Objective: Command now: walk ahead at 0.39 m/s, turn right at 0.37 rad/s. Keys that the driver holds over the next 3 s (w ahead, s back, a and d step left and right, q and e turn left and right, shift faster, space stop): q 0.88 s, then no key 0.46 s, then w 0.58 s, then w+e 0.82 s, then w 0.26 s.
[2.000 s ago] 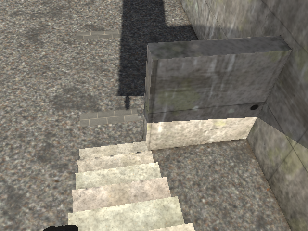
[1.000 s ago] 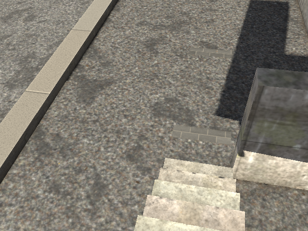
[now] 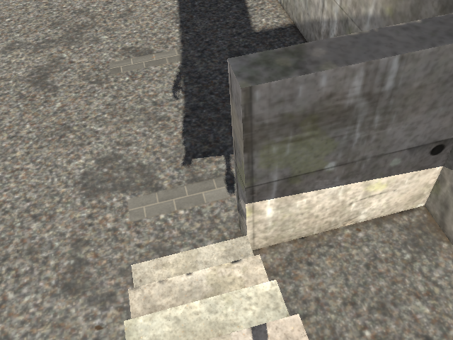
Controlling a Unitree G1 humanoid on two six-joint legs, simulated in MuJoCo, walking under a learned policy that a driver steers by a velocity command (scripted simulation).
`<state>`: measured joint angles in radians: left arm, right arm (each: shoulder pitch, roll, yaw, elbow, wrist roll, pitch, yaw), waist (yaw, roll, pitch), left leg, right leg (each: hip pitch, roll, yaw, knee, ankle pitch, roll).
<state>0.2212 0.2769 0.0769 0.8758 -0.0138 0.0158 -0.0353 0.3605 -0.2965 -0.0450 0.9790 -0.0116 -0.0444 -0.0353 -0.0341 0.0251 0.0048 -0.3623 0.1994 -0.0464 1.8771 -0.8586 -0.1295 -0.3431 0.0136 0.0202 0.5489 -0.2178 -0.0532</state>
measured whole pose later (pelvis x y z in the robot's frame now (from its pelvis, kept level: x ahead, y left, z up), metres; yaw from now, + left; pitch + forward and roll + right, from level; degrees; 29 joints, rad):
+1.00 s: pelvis +0.26 -0.03 -0.20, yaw +24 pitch -2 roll -2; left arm 0.08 0.21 0.00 0.58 0.00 0.04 -0.02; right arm 0.23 -0.19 0.02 0.63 -0.01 0.13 -0.09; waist -0.02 -0.10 -0.01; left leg -0.34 -0.17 -0.35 0.71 -0.31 0.00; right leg -0.57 0.08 0.08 1.20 -0.27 0.12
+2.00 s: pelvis +0.43 +0.07 -0.24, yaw +25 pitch +2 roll +1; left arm 0.25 0.27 0.05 0.75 0.01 -0.02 -0.06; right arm 0.51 -0.18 0.05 1.00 0.03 -0.04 -0.07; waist -0.06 -0.04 -0.01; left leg -0.18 -0.09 -0.12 0.84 -0.69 0.03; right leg -0.59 0.00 0.05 0.76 0.23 -0.02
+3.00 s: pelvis +0.80 +0.25 -0.58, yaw -2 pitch -1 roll -3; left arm 0.21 0.22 0.03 0.84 -0.04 0.01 -0.01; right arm 0.67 -0.09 0.06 1.07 -0.03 -0.11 -0.02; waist -0.08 -0.04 -0.08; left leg -0.07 0.07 0.03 0.56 -0.48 -0.01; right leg -0.77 0.05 0.23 0.88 0.37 -0.04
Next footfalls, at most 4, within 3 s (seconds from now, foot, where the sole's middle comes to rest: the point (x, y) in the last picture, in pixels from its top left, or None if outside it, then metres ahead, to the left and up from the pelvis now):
0.48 left None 0.30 0.10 -0.96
1.06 right None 0.35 -0.12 -0.96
1.44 left None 0.28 0.13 -0.96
2.12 right None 0.56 0.02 -1.15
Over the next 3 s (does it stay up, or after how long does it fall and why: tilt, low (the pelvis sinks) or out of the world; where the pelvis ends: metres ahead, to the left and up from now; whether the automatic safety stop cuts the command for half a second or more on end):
stays up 0.80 0.25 -0.58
